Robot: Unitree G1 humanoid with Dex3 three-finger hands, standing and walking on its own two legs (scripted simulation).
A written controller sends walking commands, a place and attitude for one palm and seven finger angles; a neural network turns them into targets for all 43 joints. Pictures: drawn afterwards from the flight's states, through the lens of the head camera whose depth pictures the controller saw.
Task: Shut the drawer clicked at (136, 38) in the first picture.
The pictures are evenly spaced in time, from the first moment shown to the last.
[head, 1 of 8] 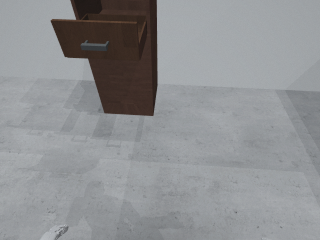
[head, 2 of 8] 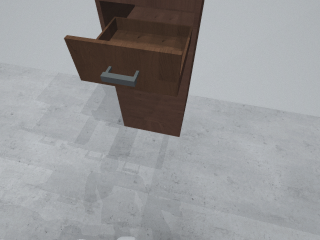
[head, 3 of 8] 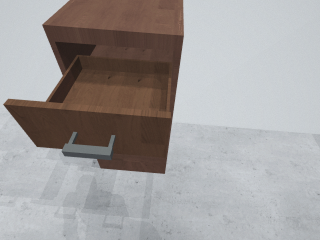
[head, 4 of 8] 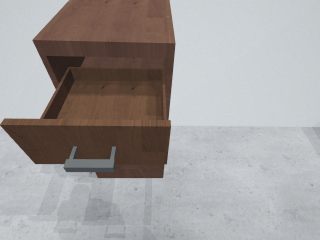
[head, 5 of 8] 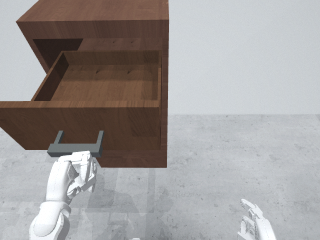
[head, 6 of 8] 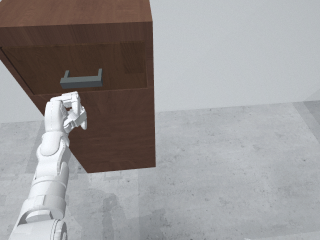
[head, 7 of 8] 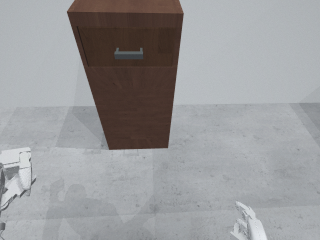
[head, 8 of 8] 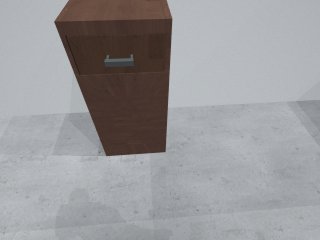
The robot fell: no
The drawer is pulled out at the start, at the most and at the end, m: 0.29 0.29 0.00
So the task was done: yes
